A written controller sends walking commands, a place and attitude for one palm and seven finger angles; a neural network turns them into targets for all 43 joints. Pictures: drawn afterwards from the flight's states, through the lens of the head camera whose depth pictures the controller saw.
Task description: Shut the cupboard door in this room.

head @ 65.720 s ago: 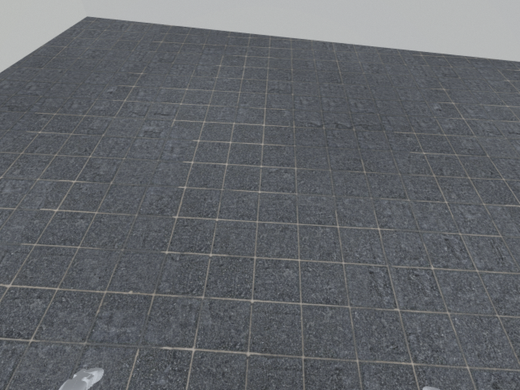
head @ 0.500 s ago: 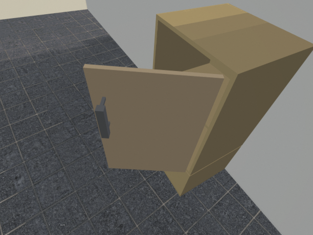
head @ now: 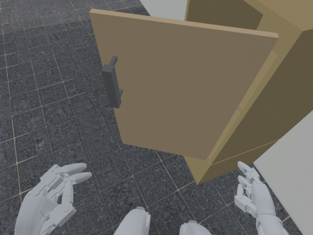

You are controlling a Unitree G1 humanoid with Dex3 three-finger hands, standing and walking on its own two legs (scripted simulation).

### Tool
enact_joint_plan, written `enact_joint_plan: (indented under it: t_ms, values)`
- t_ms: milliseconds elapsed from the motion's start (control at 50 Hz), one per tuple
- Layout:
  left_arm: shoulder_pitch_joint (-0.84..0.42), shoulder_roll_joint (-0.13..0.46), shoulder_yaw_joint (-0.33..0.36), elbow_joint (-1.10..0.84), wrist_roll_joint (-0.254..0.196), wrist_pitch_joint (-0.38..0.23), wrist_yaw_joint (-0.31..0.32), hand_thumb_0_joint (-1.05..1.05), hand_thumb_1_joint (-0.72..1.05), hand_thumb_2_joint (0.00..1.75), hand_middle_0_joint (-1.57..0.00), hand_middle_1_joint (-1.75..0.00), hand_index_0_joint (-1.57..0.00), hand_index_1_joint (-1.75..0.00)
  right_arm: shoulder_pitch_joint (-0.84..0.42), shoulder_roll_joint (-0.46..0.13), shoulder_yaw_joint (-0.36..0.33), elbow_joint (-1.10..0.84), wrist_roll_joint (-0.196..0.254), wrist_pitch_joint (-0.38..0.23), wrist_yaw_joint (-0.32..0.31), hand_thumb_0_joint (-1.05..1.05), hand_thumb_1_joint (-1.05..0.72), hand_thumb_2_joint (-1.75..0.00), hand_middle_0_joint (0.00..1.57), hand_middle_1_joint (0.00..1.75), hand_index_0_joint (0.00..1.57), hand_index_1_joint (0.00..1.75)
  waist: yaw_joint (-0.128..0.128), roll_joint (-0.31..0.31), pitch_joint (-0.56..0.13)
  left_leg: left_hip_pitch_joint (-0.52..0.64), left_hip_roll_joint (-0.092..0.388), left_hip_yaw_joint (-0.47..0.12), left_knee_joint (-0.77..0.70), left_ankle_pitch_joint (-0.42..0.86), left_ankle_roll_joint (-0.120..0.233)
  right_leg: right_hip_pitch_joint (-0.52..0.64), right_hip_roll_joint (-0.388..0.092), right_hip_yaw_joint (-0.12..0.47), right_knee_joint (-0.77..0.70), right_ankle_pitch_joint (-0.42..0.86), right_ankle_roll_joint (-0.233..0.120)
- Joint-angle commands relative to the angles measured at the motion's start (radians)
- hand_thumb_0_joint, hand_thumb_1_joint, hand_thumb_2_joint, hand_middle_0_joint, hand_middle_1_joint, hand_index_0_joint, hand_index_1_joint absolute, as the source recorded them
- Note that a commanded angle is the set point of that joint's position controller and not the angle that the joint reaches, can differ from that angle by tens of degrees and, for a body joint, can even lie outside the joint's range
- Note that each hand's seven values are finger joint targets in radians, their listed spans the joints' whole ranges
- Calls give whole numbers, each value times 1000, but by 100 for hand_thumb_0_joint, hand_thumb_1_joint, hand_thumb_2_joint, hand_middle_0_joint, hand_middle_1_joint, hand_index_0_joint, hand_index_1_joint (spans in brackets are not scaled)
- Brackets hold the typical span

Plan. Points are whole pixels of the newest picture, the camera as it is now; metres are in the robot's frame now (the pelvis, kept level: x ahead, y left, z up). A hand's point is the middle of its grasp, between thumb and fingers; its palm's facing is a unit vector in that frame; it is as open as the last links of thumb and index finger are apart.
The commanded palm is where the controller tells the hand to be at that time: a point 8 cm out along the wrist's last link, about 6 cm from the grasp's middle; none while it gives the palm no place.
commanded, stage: raise the hand and make a fist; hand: left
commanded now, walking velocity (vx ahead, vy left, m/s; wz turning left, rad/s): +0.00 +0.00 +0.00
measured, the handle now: (115, 82) +0.47 +0.19 +0.10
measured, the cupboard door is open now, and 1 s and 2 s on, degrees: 58 58 58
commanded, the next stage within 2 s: bring the fist close to the handle in 1.34 s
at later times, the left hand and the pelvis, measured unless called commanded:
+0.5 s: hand (96, 183) +0.21 +0.16 +0.06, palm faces -0.14 -0.99 -0.03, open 3.3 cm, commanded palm +0.19 +0.23 +0.08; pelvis +0.01 +0.00 +0.01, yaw -2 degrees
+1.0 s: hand (72, 154) +0.24 +0.21 +0.12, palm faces -0.02 -1.00 -0.07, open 3.1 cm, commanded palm +0.22 +0.26 +0.10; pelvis +0.01 +0.02 +0.04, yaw -1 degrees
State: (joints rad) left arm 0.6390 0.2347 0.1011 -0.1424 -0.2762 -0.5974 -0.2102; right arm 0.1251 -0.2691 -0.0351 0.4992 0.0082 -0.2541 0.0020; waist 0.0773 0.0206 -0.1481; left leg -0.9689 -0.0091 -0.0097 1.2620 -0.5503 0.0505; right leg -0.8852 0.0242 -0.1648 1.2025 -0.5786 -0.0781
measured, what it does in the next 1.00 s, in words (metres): stands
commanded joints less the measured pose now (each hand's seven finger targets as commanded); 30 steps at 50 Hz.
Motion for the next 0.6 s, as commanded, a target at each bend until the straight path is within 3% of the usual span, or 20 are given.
enact_joint_plan:
  t_ms: [0,40,60,100,140,160,200,240,260,300,320,360,420,460,480,520,540,560,580]
  values:
    - [-190,29,-75,-136,0,-22,-128,0,90,90,-73,-88,-73,-88,64,-110,-34,-96,25,-50,-38,0,-90,-90,20,30,20,30,-166,-72,-114,89,21,-78,-117,186,-8,6,4,222,-241,175,53]
    - [-91,65,-30,-46,11,114,-170,0,90,90,-77,-92,-77,-92,46,-113,-39,-136,47,-23,-47,0,-90,-90,20,30,20,30,-121,-148,-144,51,14,-55,-143,181,-4,91,-14,244,-284,145,64]
    - [-55,115,29,-4,13,186,-180,0,90,90,-79,-94,-79,-94,25,-113,-38,-148,56,-5,-48,0,-90,-90,20,30,20,30,-78,-122,-184,59,4,-44,-152,216,-4,150,-23,267,-286,179,72]
    - [-23,158,115,-97,-16,290,-174,0,90,90,-82,-98,-82,-98,11,-92,-33,-198,61,31,-48,0,-90,-90,20,30,20,30,-23,-93,-304,100,-11,-35,-184,287,-12,306,-52,285,-284,321,95]
    - [-25,182,216,-206,-53,318,-117,0,90,90,-86,-102,-86,-102,9,-61,-30,-214,55,61,-52,0,-90,-90,20,30,20,30,7,-108,-375,134,-13,-36,-197,349,-19,427,-70,304,-276,507,132]
    - [-12,193,257,-219,-62,304,-75,0,90,90,-88,-104,-88,-104,7,-47,-28,-202,47,69,-54,0,-90,-90,20,30,20,30,19,-97,-373,142,-8,-44,-195,376,-23,460,-64,295,-252,614,130]
    - [-8,133,235,-267,-76,233,-16,0,90,90,-92,-108,-92,-108,32,-22,-25,-184,39,63,-51,0,-90,-90,20,30,20,30,9,-43,-335,179,-3,-38,-226,418,-31,448,-56,253,-231,724,106]
    - [-23,84,173,-256,-64,153,-1,0,90,90,-95,-112,-95,-112,50,-23,-24,-150,35,48,-47,0,-90,-90,20,30,20,30,-25,-23,-257,177,3,-36,-235,410,-34,362,-49,240,-235,689,101]
    - [-62,87,152,-248,-52,117,-9,0,90,90,-97,-114,-97,-114,56,-36,-22,-140,28,42,-50,0,-90,-90,20,30,20,30,-50,-50,-231,159,8,-41,-214,399,-30,320,-46,252,-233,661,111]
    - [-109,47,67,-162,-31,58,-48,0,90,90,-101,-118,-101,-118,70,-55,-24,-107,27,24,-46,0,-90,-90,20,30,20,30,-112,-43,-144,137,14,-50,-196,343,-30,194,-42,240,-240,523,110]
    - [-129,22,23,-129,-31,41,-77,0,90,90,-102,-120,-102,-120,73,-68,-22,-105,27,14,-45,0,-90,-90,20,30,20,30,-130,-31,-118,127,12,-51,-189,304,-28,150,-43,238,-249,444,110]
    - [-133,33,7,-78,-35,40,-126,0,90,90,-106,-124,-106,-124,76,-93,-28,-111,33,2,-52,0,-90,-90,20,30,20,30,-140,-80,-101,115,14,-57,-184,252,-21,123,-42,257,-282,317,110]
    - [-138,127,73,-126,-41,69,-148,0,90,90,-112,-130,-112,-130,80,-109,-35,-139,42,-7,-61,0,-90,-90,20,30,20,30,-94,-17,-225,167,11,-47,-225,244,-13,180,-42,254,-307,219,86]
    - [-143,213,169,-196,-46,92,-109,0,90,90,-115,-134,-115,-134,72,-104,-38,-149,40,3,-64,0,-90,-90,20,30,20,30,-54,23,-280,216,11,-45,-257,286,-15,238,-29,237,-298,247,74]
    - [-130,189,170,-241,-53,97,-88,0,90,90,-117,-136,-117,-136,71,-91,-34,-163,40,8,-64,0,-90,-90,20,30,20,30,-39,42,-309,252,9,-40,-285,314,-16,271,-25,213,-290,280,64]
    - [-115,174,187,-276,-55,104,-28,0,90,90,-121,-140,-121,-140,69,-74,-30,-164,40,20,-63,0,-90,-90,20,30,20,30,-24,93,-297,315,12,-42,-328,354,-23,267,-7,164,-278,320,49]
    - [-111,149,175,-273,-55,109,-2,0,90,90,-123,-142,-123,-142,67,-71,-27,-165,39,26,-61,0,-90,-90,20,30,20,30,-27,104,-262,332,14,-44,-346,357,-27,250,0,141,-279,319,45]
    - [-122,148,178,-243,-51,121,19,0,90,90,-124,-144,-124,-144,68,-73,-22,-162,34,36,-59,0,-90,-90,20,30,20,30,-40,76,-230,322,16,-52,-352,338,-25,241,5,135,-287,304,47]
    - [-118,104,135,-208,-45,130,27,0,90,90,-126,-146,-126,-146,65,-74,-19,-161,35,41,-57,0,-90,-90,20,30,20,30,-58,66,-175,314,18,-52,-358,317,-27,216,6,128,-298,291,50]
